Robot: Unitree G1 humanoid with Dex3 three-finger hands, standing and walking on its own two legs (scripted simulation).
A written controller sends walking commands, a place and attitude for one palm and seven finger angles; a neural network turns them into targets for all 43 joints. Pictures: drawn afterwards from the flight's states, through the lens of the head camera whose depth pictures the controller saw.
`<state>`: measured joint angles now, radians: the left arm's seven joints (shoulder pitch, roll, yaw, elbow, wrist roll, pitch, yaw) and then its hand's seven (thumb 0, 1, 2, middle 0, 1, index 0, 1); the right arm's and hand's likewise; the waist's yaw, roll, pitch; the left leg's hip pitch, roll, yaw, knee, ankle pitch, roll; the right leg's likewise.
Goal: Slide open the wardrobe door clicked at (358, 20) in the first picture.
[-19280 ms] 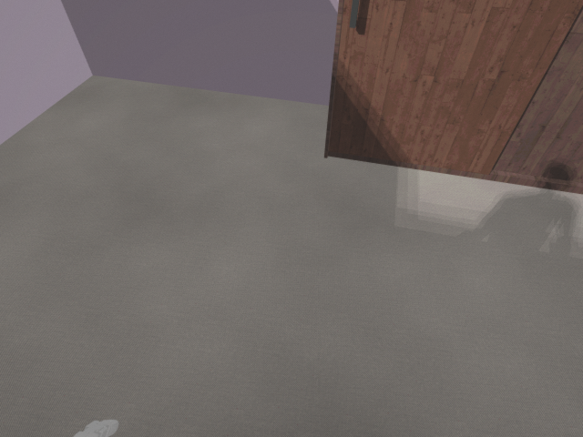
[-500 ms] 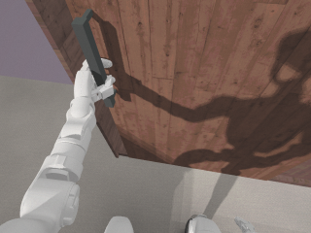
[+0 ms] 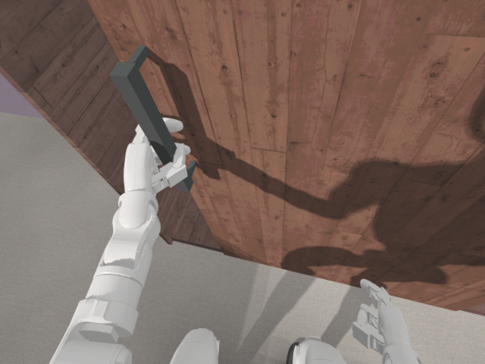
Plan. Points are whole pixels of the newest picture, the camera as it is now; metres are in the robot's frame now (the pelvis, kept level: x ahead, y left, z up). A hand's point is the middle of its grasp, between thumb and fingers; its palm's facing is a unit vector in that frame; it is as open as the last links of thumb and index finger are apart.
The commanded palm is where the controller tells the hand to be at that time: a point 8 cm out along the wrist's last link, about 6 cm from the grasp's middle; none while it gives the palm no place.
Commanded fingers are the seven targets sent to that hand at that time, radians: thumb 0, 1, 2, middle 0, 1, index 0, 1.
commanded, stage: step sideways, sliding the door along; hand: left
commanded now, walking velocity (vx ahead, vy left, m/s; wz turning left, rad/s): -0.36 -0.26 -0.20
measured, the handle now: (167, 132) +0.43 +0.19 +0.10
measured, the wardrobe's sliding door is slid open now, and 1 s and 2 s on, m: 0.25 0.55 0.55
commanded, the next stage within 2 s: stop walking and hold the door there in 1.64 s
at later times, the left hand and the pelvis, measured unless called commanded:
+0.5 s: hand (324, 197) +0.34 -0.07 +0.07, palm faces -0.01 -0.98 -0.19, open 6.3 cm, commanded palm +0.32 -0.06 +0.07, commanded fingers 0.00 0.90 0.90 -0.45 -1.40 -0.45 -1.40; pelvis -0.03 -0.16 +0.00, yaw -6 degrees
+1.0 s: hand (382, 199) +0.34 -0.14 +0.08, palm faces +0.24 -0.97 -0.07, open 6.2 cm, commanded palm +0.30 -0.17 +0.07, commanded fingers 0.00 0.90 0.90 -0.45 -1.40 -0.45 -1.40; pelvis -0.09 -0.33 +0.01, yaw -8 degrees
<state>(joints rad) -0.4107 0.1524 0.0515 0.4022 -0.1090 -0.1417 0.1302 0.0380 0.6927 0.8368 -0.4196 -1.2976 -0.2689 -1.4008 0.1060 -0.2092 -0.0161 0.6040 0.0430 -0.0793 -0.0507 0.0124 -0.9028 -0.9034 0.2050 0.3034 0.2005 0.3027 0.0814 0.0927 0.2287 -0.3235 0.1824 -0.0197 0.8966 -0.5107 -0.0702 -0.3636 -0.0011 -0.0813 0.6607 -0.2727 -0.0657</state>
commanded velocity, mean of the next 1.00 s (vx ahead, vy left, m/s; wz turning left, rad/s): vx -0.06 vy -0.29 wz -0.07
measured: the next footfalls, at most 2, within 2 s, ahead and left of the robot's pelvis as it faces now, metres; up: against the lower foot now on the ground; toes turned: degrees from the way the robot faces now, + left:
left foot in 0.18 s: +0.03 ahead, +0.10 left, +0.00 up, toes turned +8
right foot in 0.46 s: +0.06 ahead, -0.29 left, +0.00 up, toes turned -10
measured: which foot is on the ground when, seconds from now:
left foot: up 0.00-0.16, down 0.18-0.46, up 0.48-0.70, down 0.72-1.00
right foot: down 0.00-0.18, up 0.20-0.44, down 0.46-0.72, up 0.74-1.00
